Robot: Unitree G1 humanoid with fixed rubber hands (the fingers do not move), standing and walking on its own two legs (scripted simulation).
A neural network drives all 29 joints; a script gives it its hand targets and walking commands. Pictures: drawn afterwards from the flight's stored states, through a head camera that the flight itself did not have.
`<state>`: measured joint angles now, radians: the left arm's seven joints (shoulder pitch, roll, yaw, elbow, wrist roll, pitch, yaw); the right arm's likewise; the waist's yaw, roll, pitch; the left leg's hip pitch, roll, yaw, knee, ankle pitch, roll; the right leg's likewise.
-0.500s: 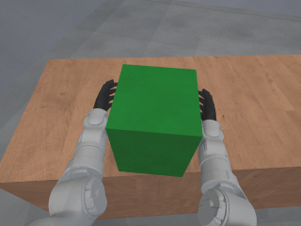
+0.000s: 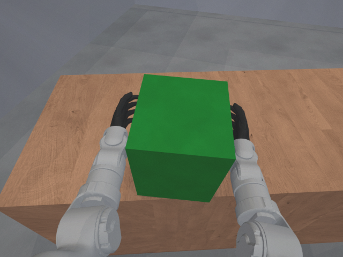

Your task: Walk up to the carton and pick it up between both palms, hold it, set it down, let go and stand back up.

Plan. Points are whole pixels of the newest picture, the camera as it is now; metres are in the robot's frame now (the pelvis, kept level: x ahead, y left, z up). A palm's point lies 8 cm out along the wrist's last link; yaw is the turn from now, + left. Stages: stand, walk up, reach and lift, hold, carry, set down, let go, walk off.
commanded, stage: reach and lift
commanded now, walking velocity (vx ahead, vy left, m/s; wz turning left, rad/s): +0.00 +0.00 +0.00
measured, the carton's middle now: (178, 142) +0.39 -0.02 +0.05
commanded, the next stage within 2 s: none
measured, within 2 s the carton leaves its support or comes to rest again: neither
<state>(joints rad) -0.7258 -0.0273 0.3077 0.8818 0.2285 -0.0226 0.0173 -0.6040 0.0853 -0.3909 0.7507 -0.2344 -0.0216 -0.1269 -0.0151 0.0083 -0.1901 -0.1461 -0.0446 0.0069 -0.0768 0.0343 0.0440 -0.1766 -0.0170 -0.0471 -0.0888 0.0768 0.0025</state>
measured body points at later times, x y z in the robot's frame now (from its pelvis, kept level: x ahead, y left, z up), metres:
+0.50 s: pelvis -0.01 -0.01 +0.00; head -0.02 -0.02 +0.45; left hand +0.40 +0.13 +0.16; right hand +0.39 -0.17 +0.14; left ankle -0.02 +0.09 -0.75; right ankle +0.00 -0.12 -0.75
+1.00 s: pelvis -0.02 -0.01 +0.00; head -0.03 -0.01 +0.45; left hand +0.37 +0.13 +0.21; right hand +0.37 -0.17 +0.18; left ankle -0.02 +0.09 -0.75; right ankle +0.00 -0.12 -0.75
